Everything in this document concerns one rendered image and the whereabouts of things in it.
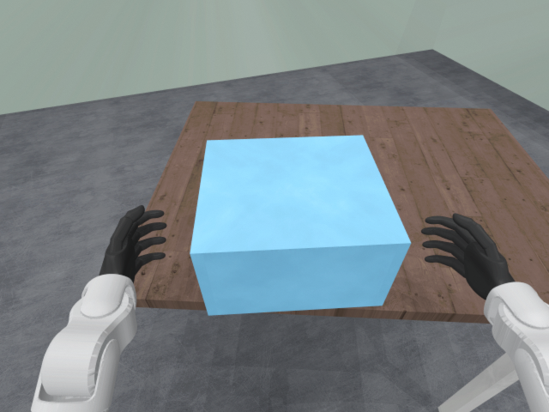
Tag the robot left hand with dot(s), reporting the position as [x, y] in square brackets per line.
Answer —
[122, 253]

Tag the carton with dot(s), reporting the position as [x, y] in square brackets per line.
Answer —
[292, 224]

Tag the table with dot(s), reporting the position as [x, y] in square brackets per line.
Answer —
[434, 161]

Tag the left robot forearm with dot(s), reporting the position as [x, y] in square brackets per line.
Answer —
[80, 366]

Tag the robot right hand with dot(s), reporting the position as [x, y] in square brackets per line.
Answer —
[478, 259]

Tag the right robot forearm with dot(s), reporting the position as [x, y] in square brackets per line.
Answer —
[520, 326]

